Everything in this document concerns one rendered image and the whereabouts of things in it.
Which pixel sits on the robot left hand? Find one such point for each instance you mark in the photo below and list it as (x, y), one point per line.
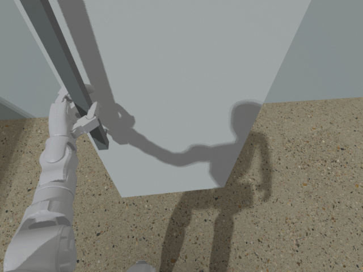
(62, 117)

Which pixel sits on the left robot shin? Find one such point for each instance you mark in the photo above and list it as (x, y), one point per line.
(141, 262)

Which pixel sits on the fridge door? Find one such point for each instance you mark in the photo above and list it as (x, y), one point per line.
(181, 82)

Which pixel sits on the robot left forearm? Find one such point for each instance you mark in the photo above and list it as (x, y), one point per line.
(53, 199)

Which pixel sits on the handle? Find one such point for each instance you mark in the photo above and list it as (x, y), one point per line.
(46, 25)

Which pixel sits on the left robot upper arm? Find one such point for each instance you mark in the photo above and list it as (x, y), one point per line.
(47, 249)

